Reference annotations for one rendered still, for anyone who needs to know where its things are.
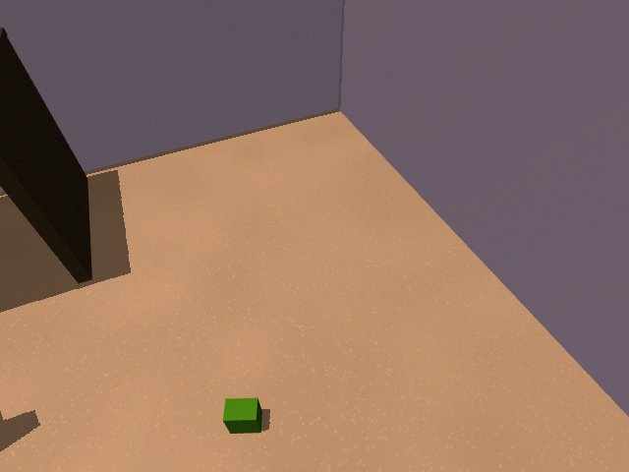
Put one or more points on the desk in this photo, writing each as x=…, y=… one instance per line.
x=38, y=169

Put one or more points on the carton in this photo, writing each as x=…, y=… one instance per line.
x=242, y=415

